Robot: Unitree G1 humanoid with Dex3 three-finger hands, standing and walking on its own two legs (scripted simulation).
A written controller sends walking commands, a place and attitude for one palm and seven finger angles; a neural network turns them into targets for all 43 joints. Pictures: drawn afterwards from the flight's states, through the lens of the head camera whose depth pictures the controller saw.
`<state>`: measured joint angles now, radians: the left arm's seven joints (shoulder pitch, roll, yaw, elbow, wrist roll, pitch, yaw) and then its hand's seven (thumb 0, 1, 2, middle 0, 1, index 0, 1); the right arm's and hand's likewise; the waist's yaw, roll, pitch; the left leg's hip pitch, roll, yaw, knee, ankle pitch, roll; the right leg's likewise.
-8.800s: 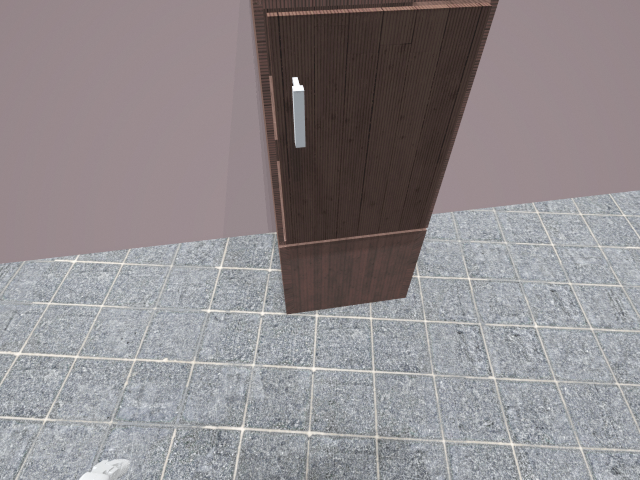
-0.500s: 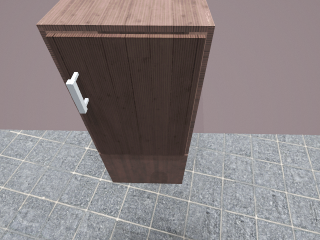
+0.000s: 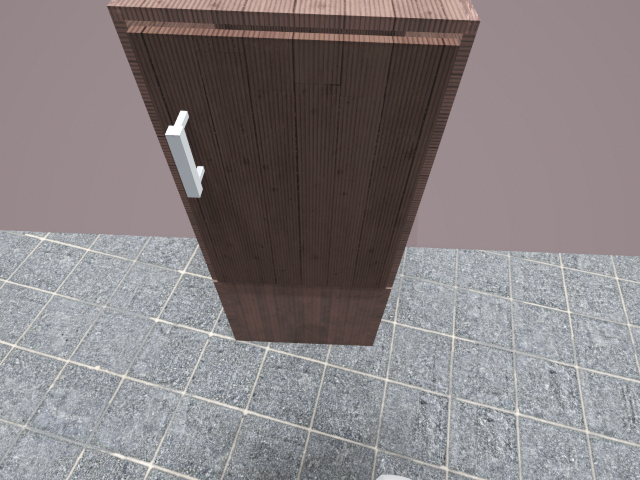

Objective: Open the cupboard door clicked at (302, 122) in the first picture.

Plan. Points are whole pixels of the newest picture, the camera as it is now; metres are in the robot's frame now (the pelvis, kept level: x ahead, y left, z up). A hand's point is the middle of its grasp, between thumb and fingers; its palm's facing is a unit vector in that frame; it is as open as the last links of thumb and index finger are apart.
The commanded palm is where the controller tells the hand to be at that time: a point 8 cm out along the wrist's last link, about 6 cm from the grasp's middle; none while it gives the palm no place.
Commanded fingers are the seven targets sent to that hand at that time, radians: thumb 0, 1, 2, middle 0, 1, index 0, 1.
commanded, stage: come to a stop and stand still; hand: left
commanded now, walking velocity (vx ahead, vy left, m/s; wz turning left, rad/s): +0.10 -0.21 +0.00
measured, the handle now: (188, 155) +0.54 +0.24 +0.07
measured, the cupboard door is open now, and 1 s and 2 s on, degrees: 0 0 0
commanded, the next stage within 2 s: look again from close up in 0.84 s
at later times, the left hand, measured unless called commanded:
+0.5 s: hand out of the picture +0.02 +0.17 -0.17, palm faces -0.01 -0.98 -0.22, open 7.3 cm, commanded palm none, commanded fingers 0.00 0.90 0.90 -0.20 -0.30 -0.20 -0.30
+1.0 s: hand out of the picture +0.02 +0.18 -0.17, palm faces -0.01 -0.98 -0.19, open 7.4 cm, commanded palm none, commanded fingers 0.00 0.90 0.90 -0.20 -0.30 -0.20 -0.30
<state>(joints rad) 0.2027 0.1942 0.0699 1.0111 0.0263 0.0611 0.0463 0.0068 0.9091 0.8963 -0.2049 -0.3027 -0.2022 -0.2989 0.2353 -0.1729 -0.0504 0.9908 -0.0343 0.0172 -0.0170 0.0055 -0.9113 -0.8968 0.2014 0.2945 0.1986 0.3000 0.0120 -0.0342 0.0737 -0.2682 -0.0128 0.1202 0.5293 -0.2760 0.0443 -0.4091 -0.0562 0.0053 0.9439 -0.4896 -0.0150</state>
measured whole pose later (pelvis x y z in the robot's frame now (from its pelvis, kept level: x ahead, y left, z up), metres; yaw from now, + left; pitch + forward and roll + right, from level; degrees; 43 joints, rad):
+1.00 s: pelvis +0.02 +0.01 +0.01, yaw -1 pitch +0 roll +0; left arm 0.28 0.17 -0.02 1.09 0.01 -0.01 0.04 0.01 0.91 0.90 -0.20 -0.30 -0.20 -0.30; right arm 0.23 -0.16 0.01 1.12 -0.02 -0.03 -0.02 0.01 -0.91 -0.90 0.20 0.29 0.20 0.30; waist 0.01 -0.02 0.03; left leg -0.19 -0.01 0.12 0.46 -0.27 0.04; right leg -0.13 0.00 -0.03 0.46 -0.32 -0.02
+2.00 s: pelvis -0.05 -0.03 -0.07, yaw +2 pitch +10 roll -1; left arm 0.36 0.24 0.26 0.19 -0.33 -0.44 -0.36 0.01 0.56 0.75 -0.23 -0.52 -0.23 -0.52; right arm 0.16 -0.28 -0.04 0.51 0.04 -0.23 -0.06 0.01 -0.91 -0.90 0.20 0.29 0.20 0.30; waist 0.04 0.00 -0.12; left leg -0.83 0.04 0.01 1.10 -0.44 0.00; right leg -0.74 0.02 -0.13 1.09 -0.53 -0.08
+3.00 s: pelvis -0.03 +0.03 -0.02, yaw +2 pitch +4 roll -3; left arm -0.02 0.41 0.38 0.29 -0.33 -0.14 -0.44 -0.01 -0.48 0.31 -0.30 -1.19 -0.30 -1.19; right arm 0.24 -0.25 0.07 0.58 0.05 -0.21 -0.09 0.01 -0.90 -0.90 0.21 0.30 0.21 0.30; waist 0.03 0.03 -0.05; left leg -0.50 -0.01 0.05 0.75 -0.33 0.07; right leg -0.39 -0.01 -0.10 0.68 -0.36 0.00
